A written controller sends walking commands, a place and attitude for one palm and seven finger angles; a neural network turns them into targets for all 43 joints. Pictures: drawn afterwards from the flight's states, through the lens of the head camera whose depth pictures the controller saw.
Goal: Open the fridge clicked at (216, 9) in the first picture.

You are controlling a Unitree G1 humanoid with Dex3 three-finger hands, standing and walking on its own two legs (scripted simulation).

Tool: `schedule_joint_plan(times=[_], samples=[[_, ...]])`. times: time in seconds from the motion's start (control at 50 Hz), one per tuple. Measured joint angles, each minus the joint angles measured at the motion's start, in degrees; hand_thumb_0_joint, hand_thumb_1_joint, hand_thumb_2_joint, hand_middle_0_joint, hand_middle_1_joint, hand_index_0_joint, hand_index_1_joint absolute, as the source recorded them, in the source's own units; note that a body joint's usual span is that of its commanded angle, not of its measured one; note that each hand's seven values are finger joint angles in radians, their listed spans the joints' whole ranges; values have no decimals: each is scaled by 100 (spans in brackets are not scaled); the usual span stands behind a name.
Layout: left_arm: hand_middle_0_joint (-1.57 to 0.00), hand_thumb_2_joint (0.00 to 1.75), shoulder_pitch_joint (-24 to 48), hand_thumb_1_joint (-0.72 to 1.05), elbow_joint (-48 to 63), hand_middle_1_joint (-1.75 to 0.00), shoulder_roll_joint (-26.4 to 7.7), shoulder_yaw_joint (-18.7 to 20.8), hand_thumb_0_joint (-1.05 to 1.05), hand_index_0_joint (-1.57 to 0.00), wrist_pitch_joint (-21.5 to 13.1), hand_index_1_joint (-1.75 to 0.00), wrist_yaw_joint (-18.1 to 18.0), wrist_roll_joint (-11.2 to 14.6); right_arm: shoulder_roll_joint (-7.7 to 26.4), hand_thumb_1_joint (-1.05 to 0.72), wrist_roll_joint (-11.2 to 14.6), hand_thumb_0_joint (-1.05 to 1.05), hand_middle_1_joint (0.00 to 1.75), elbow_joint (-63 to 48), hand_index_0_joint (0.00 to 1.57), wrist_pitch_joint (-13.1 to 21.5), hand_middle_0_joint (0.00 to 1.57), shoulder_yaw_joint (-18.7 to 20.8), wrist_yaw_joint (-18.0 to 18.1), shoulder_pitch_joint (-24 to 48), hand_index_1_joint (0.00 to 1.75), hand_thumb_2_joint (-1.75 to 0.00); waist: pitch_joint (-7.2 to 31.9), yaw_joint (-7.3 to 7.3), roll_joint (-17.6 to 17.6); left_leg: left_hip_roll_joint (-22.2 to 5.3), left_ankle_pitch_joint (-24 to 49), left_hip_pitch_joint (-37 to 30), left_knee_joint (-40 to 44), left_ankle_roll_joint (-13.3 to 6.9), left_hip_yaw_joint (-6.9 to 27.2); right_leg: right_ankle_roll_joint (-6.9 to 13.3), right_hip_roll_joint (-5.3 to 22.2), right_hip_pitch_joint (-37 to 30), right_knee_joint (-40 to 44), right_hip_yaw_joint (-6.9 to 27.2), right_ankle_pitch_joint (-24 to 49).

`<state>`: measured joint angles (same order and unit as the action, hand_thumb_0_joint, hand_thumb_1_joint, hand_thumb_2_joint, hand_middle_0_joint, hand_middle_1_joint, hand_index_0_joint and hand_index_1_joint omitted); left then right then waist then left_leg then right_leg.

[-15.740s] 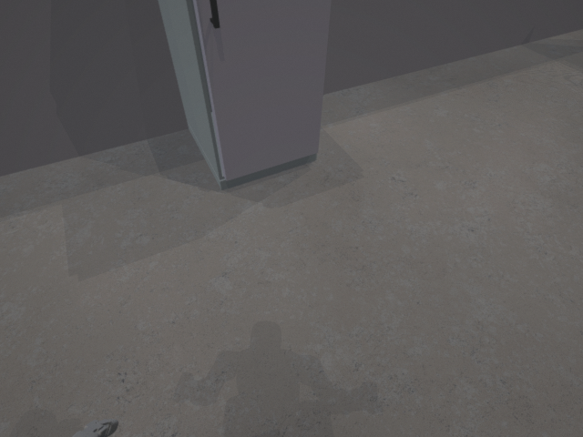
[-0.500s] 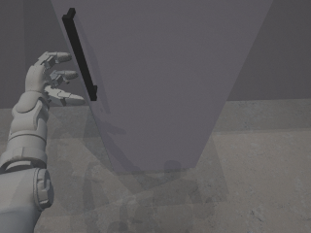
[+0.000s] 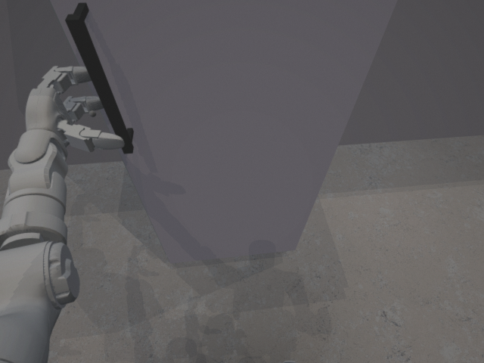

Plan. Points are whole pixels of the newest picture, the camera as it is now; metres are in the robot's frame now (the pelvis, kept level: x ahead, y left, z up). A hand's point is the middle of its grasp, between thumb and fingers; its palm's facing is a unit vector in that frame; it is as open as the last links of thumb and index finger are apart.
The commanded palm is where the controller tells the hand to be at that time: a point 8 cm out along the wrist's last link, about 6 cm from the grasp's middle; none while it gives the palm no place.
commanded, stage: feel for the door with the fingertips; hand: left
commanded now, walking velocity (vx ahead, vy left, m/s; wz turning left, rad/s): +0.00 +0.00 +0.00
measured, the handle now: (108, 90) +0.52 +0.21 +0.17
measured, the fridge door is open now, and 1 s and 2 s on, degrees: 0 0 0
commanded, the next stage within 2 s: slide the fingers in behind the handle in 0.04 s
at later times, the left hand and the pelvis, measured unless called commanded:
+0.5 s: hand (89, 117) +0.47 +0.24 +0.15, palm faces +0.11 -0.99 -0.01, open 13.8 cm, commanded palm +0.44 +0.28 +0.15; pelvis +0.00 +0.01 +0.00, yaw +0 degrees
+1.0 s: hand (104, 120) +0.46 +0.21 +0.15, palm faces +0.12 -0.99 +0.00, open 14.0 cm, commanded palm +0.43 +0.26 +0.15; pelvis +0.01 +0.01 +0.00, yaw +0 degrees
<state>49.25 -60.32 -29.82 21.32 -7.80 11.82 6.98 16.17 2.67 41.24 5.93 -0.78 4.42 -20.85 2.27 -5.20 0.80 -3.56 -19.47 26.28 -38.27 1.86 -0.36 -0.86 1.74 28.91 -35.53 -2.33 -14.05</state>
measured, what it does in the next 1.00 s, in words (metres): stands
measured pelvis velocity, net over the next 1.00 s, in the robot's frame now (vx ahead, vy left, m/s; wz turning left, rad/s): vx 0.01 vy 0.01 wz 0.01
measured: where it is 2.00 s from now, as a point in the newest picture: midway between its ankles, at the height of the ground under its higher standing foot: outside the picture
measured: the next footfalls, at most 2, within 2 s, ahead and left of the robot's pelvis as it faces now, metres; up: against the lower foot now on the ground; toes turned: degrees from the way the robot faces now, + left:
none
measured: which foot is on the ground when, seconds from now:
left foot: down 0.00-1.00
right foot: down 0.00-1.00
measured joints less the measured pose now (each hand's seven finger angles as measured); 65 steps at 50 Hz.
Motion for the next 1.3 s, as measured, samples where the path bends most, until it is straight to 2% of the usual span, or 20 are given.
schedule_joint_plan(times=[0.24,0.44,0.56,0.68,0.86,1.08,1.3], samples=[[-35,30,401,-50,-380,-124,-126,-43,-2,-37,-85,-125,133,-49,35,-90,-43,1,30,16,20,34,20,1,-32,-26,30,-90,43,-44,-55,40,-10,291,-158,-31,62,-30,40,222,-69,-47,17],[-34,30,117,-50,-124,-123,-71,65,-2,-34,-53,-123,105,-19,-37,-90,-38,1,30,-124,20,-7,20,-47,-74,-74,30,-90,99,-63,-56,34,-57,280,-197,-65,-16,-62,30,233,-78,34,18],[-31,30,-286,-50,361,-121,159,9,-2,-32,59,-121,32,105,-83,-90,-12,1,30,-144,20,-14,20,-38,-72,-83,30,-90,105,6,-35,28,-92,139,-160,-80,-45,-79,22,94,-22,59,5],[-30,30,-534,-50,774,-120,391,-78,-2,-30,147,-121,-113,98,-116,-90,-13,1,30,-124,20,6,20,-25,-61,10,30,-90,108,77,-22,35,-115,-11,-115,-82,-30,-85,30,-67,28,42,-23],[-30,30,-530,-50,907,-120,678,-329,-2,-30,355,-120,-287,114,-128,-90,-10,1,30,-112,20,14,20,-27,-61,211,30,-90,126,180,26,66,-105,-204,-19,-73,28,-81,61,-272,82,-19,-63],[-30,30,-464,-50,830,-120,772,-367,-2,-30,275,-120,-405,53,-138,-90,-26,1,30,-135,20,4,20,-28,-49,327,30,-90,62,197,20,50,-64,-258,43,-31,36,-38,45,-283,52,-25,-74],[-30,30,-421,-50,775,-120,828,-342,-2,-30,214,-120,-499,43,-97,-90,-33,1,30,-7,20,0,20,15,-49,207,30,-90,45,140,34,25,-18,-273,99,-4,21,-8,16,-268,68,-10,-42]])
